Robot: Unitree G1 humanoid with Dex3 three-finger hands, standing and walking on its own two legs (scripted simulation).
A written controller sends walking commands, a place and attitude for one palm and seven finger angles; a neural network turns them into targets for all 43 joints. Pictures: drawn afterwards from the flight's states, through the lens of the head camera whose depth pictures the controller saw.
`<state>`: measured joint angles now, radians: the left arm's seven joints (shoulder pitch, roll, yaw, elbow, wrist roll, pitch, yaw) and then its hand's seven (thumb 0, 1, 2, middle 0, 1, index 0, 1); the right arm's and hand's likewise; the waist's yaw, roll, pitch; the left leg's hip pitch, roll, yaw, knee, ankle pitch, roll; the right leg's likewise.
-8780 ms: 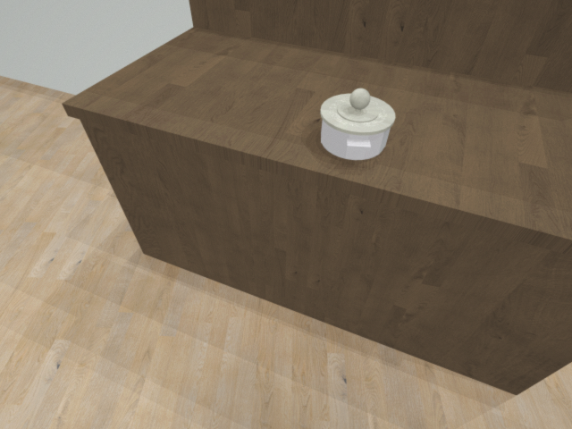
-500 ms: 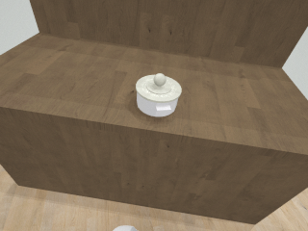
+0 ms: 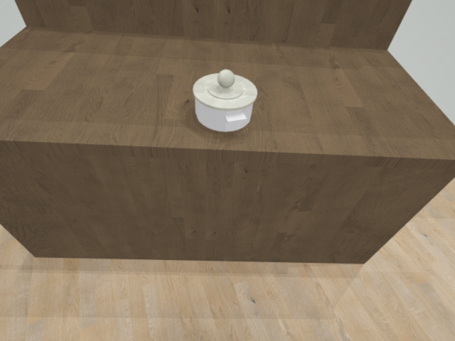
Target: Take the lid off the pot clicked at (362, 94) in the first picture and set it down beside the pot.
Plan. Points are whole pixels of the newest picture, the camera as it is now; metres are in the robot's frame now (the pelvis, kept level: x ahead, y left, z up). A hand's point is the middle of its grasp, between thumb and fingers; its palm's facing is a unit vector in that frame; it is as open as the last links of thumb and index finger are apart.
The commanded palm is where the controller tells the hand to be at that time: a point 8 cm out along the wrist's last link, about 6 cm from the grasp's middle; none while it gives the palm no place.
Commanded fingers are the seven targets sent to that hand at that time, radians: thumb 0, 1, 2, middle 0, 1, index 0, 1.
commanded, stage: look again from close up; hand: left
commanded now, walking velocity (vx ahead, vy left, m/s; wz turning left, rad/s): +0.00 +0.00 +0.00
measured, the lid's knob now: (226, 78) +0.72 +0.01 +0.10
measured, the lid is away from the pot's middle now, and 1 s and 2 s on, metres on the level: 0.00 0.00 0.00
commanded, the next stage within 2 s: none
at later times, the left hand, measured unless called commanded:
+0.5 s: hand out of the picture -0.12 +0.26 -0.17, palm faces +0.06 -0.98 -0.19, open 7.4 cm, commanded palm none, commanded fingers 0.00 0.90 0.90 -0.20 -0.30 -0.20 -0.30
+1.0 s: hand out of the picture +0.04 +0.32 -0.16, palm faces -0.05 -0.98 -0.17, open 7.4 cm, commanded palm none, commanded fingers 0.00 0.90 0.90 -0.20 -0.30 -0.20 -0.30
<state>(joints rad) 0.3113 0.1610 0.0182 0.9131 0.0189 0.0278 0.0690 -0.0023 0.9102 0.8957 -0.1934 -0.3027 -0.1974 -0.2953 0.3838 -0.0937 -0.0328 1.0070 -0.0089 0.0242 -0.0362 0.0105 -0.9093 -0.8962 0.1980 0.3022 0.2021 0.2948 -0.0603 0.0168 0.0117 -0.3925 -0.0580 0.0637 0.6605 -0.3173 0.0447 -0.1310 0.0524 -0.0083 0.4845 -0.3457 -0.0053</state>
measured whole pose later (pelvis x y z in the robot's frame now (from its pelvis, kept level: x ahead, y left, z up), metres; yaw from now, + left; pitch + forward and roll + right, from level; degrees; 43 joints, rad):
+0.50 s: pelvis -0.04 +0.08 +0.01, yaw -1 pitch -2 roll -3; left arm 0.45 0.16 0.05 1.05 0.03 0.02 0.06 0.00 0.91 0.90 -0.20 -0.30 -0.20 -0.30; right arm 0.21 -0.15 -0.06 1.02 0.02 0.05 -0.03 0.01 -0.92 -0.90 0.20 0.30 0.20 0.29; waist 0.03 -0.02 0.08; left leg -0.41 -0.15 0.07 0.72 -0.32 -0.08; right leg -0.13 -0.03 -0.08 0.40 -0.24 -0.03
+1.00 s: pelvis -0.06 +0.15 +0.02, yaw -2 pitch +2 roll +0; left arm 0.17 0.21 0.03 0.99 0.01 0.01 0.03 0.00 0.91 0.90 -0.20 -0.30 -0.20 -0.30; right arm 0.35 -0.07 -0.01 1.08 -0.01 -0.01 -0.03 0.02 -0.92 -0.90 0.20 0.30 0.20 0.29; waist -0.05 -0.07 0.00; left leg -0.25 -0.11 -0.02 0.29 -0.07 0.10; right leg -0.22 -0.01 0.04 0.51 -0.36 -0.02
